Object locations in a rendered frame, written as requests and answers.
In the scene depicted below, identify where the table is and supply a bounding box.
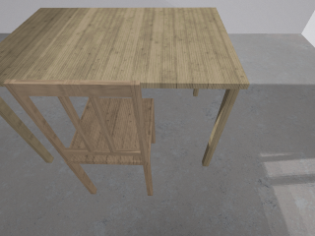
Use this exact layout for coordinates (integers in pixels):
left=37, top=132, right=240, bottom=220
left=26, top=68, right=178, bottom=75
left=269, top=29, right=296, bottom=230
left=0, top=7, right=250, bottom=167

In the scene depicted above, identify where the chair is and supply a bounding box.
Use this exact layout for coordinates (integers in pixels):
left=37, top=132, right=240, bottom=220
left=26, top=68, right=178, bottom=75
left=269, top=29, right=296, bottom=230
left=3, top=79, right=156, bottom=196

